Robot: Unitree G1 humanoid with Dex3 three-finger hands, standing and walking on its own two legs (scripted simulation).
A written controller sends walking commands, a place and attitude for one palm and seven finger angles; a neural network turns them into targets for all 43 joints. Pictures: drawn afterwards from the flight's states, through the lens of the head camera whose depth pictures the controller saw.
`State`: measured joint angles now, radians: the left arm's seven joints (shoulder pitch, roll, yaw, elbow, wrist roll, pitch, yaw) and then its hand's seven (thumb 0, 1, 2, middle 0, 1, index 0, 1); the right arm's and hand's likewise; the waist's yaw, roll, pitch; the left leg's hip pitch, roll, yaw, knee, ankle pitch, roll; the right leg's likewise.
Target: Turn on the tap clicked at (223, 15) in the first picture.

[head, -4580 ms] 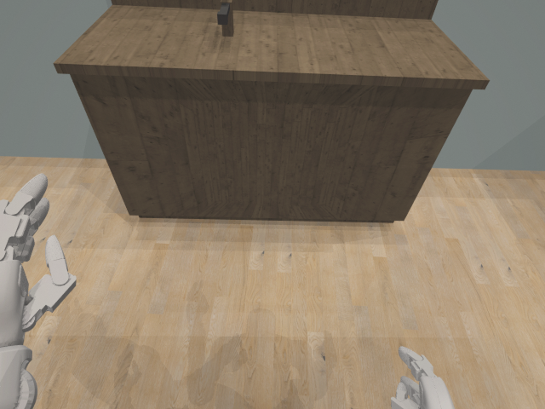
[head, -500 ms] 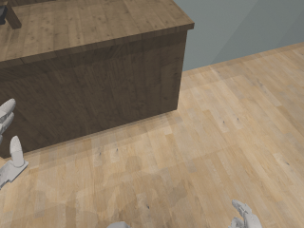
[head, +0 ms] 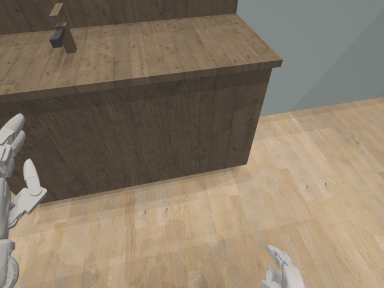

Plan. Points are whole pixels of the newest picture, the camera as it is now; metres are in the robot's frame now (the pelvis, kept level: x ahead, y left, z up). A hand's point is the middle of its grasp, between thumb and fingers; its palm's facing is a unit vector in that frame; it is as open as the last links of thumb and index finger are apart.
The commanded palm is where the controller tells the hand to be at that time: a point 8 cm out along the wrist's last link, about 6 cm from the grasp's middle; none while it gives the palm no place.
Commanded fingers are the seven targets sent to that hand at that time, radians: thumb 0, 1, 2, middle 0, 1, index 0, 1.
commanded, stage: take the last steps up to it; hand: left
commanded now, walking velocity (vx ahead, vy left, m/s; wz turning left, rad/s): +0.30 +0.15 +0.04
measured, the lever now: (56, 42) +0.81 +0.53 +0.13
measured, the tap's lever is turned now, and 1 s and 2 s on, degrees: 0 0 0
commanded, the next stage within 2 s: come to a stop and stand still in 1.54 s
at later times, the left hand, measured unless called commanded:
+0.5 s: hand (44, 130) +0.34 +0.30 +0.18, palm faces +0.40 -0.80 -0.45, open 7.4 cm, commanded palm +0.27 +0.35 +0.18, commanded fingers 0.00 0.90 0.90 -0.20 -0.30 -0.20 -0.30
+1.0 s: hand (59, 103) +0.44 +0.33 +0.16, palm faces +0.37 -0.80 -0.47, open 7.4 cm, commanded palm +0.37 +0.38 +0.18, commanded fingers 0.00 0.90 0.90 -0.20 -0.30 -0.20 -0.30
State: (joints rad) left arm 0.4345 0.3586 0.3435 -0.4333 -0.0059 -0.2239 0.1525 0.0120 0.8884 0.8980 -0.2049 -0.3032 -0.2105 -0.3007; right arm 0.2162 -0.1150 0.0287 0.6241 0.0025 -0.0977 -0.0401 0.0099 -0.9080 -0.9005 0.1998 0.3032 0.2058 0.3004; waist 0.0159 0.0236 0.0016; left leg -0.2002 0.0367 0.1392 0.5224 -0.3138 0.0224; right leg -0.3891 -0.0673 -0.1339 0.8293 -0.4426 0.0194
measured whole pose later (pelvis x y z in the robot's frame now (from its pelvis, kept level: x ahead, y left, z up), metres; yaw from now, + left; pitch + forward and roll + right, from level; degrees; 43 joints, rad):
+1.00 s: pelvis +0.22 +0.09 +0.01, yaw +1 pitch +1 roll +3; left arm 0.48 0.33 0.34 -0.44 -0.01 -0.26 0.14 0.01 0.89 0.90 -0.21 -0.30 -0.21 -0.30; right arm 0.20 -0.26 -0.05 0.65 0.00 -0.05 -0.04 0.01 -0.91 -0.90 0.20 0.30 0.20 0.30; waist 0.00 0.00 0.09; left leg -0.54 0.10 0.09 0.86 -0.26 -0.02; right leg -0.18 -0.11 -0.18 0.49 -0.31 -0.02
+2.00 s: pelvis +0.33 +0.14 +0.00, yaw -3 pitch -1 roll +1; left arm 0.54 0.40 0.38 -0.56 -0.04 -0.21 0.17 0.01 0.88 0.90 -0.21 -0.30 -0.22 -0.30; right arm 0.20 -0.26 -0.03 0.56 0.01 -0.03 -0.07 0.01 -0.91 -0.90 0.19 0.30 0.20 0.30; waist -0.01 0.01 0.07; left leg -0.28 0.04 0.08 0.52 -0.18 -0.02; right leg -0.25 -0.01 -0.15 0.54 -0.26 -0.06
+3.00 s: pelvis +0.30 +0.20 +0.00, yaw -4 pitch -2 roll -1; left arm 0.41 0.39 0.33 -0.40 -0.02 -0.24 0.08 0.01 0.88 0.90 -0.21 -0.30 -0.22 -0.30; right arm 0.25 -0.16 0.04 0.58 0.00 -0.17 -0.02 0.01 -0.91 -0.90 0.20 0.30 0.21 0.30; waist 0.03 -0.06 0.05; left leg -0.28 -0.03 0.07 0.48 -0.17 0.07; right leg -0.23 -0.01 -0.01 0.48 -0.23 0.01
